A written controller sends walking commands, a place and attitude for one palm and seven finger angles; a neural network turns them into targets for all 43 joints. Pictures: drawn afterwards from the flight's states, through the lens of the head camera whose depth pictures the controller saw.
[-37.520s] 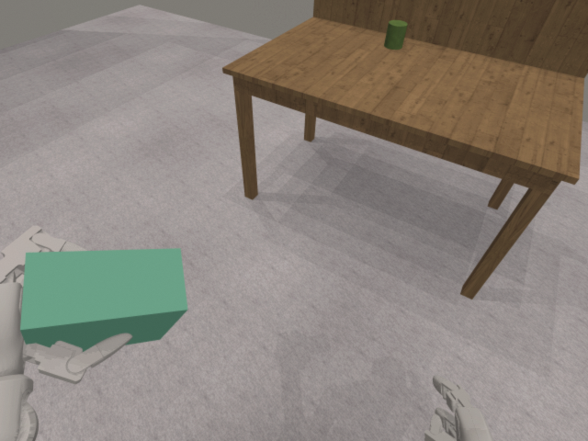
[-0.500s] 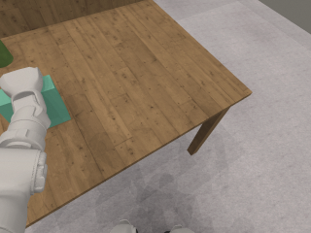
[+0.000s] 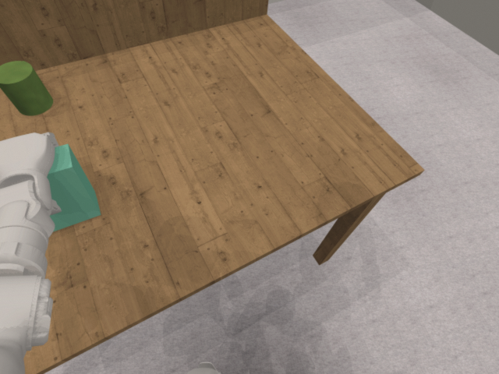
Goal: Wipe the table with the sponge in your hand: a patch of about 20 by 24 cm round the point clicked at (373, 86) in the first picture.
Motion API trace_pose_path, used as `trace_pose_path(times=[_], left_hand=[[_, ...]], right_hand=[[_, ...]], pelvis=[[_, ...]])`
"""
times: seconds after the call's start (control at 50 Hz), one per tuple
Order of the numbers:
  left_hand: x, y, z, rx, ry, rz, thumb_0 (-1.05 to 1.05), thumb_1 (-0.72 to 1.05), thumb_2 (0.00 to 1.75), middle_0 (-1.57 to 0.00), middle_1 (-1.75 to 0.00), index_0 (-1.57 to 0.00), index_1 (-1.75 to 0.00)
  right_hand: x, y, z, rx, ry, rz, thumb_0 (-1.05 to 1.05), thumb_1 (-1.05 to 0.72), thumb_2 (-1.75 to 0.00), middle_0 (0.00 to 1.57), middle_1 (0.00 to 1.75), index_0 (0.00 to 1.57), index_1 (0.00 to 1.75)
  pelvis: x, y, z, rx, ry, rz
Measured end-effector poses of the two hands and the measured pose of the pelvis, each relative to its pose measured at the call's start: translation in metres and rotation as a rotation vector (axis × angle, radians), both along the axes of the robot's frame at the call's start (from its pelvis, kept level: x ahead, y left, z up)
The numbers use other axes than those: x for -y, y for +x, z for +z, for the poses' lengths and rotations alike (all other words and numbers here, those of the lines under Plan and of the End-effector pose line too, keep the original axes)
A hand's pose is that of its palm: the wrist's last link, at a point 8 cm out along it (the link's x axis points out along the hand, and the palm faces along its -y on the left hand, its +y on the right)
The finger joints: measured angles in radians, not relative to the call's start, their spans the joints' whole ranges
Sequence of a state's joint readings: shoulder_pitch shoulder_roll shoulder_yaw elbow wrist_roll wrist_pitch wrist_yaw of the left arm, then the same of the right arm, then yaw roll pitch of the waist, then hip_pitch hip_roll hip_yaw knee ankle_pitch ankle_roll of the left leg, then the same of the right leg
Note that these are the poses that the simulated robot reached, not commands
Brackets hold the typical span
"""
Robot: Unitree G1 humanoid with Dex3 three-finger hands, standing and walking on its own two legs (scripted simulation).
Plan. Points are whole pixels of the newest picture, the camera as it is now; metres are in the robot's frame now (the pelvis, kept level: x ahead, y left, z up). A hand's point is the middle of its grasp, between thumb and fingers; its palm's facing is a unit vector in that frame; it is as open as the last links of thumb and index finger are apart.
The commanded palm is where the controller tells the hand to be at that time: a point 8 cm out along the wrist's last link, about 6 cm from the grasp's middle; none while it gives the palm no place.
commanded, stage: wipe back along the first lane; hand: left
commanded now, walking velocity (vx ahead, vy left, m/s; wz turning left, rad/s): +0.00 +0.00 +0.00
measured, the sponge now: (50, 201) +0.40 +0.36 -0.03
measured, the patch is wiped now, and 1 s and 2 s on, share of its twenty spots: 1.00 1.00 1.00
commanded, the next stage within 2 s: lift the sponge slowly off the table in 1.76 s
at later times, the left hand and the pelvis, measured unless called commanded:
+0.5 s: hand (38, 199) +0.38 +0.35 +0.02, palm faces -0.10 -0.02 -0.99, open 10.5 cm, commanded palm +0.35 +0.32 +0.05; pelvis +0.00 +0.00 +0.00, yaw +0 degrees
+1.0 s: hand (43, 222) +0.34 +0.33 +0.02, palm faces -0.08 -0.01 -1.00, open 10.5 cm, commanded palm +0.30 +0.30 +0.05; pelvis -0.01 +0.00 +0.01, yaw +1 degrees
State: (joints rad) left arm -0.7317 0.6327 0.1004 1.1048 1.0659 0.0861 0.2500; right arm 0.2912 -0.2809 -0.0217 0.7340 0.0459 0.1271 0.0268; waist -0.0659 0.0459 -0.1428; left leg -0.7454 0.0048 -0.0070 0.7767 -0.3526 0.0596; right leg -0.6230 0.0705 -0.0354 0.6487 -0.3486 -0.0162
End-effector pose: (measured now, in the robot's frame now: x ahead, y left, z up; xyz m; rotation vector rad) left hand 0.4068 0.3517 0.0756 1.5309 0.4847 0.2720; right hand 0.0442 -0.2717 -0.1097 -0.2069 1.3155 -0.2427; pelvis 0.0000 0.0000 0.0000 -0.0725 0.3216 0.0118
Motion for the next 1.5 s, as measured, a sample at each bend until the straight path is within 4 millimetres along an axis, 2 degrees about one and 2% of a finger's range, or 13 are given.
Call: trace_pose_path(times=[0.2, 0.48, 0.82, 1.24, 1.5], left_hand=[[-0.001, -0.006, 0.001, -0.010, 0.025, 0.015, 0.00, -0.54, 1.04, -0.70, -1.31, -0.71, -1.33], [0.010, -0.035, -0.003, 0.023, 0.019, 0.008, 0.00, -0.53, 1.04, -0.70, -1.32, -0.70, -1.33], [0.024, -0.065, -0.004, 0.054, 0.024, 0.003, 0.00, -0.52, 1.04, -0.68, -1.32, -0.69, -1.34], [0.043, -0.096, -0.004, 0.059, 0.016, 0.020, 0.00, -0.51, 1.04, -0.67, -1.33, -0.68, -1.34], [0.058, -0.127, -0.004, 0.082, 0.003, 0.030, 0.00, -0.51, 1.04, -0.67, -1.33, -0.67, -1.34]], right_hand=[[-0.004, 0.012, -0.003, 0.021, 0.028, 0.011, 0.00, -0.90, -0.90, 0.21, 0.30, 0.20, 0.30], [-0.012, 0.018, -0.004, 0.042, 0.057, 0.017, 0.00, -0.90, -0.90, 0.21, 0.30, 0.20, 0.30], [-0.020, 0.052, 0.002, 0.149, 0.071, 0.061, 0.00, -0.90, -0.90, 0.20, 0.30, 0.20, 0.30], [-0.028, 0.097, 0.011, 0.261, 0.103, 0.117, 0.00, -0.90, -0.90, 0.20, 0.30, 0.20, 0.30], [-0.028, 0.123, 0.021, 0.346, 0.115, 0.147, 0.00, -0.90, -0.90, 0.20, 0.30, 0.20, 0.30]], pelvis=[[0.001, 0.000, 0.000, 0.006, 0.002, 0.001], [0.000, -0.003, 0.003, 0.043, 0.009, 0.005], [-0.001, -0.008, 0.005, 0.084, 0.015, 0.013], [0.004, -0.001, 0.010, 0.129, 0.027, 0.019], [0.009, 0.002, 0.012, 0.163, 0.035, 0.019]])
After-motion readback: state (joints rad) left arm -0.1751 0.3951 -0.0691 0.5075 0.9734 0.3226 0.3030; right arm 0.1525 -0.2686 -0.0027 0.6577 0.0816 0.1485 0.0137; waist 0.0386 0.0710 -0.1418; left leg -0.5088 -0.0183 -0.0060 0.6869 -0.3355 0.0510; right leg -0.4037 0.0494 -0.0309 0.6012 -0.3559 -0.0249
